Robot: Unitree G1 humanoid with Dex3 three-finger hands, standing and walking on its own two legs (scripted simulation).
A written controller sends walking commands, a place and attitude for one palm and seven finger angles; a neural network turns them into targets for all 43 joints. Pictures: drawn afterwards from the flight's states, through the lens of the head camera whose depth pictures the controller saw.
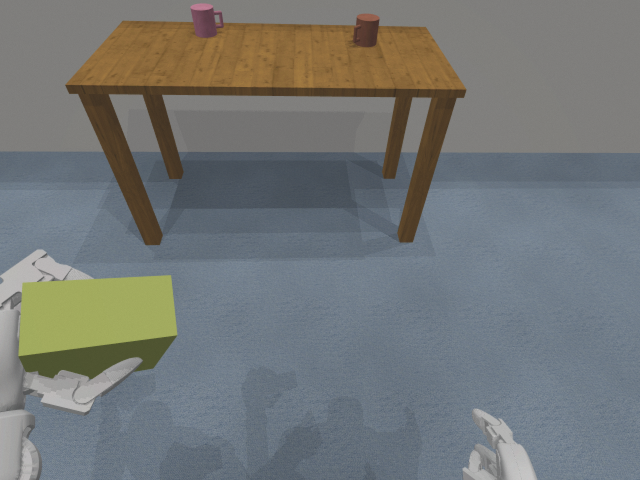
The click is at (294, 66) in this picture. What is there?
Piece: table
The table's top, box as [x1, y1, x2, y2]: [65, 21, 466, 97]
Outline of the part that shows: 65,85 69,93 463,97 466,89 425,27 378,26 376,44 372,47 361,47 356,45 352,41 353,27 355,25 223,23 224,26 222,28 216,28 217,34 215,36 201,38 195,35 192,22 122,21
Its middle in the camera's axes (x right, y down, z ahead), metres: -0.16 -0.64 +1.35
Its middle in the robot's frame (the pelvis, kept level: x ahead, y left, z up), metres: +1.43 +0.24 -0.07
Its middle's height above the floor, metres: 0.70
